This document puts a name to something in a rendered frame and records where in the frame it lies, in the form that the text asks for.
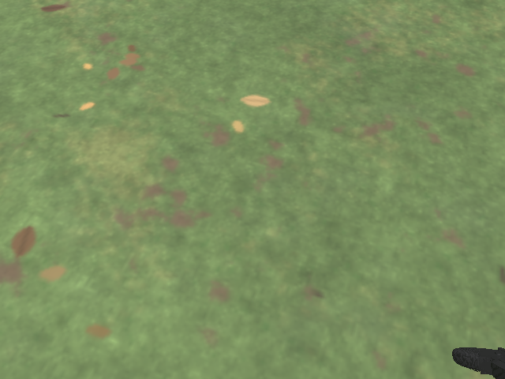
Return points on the right robot hand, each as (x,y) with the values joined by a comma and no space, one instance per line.
(486,361)

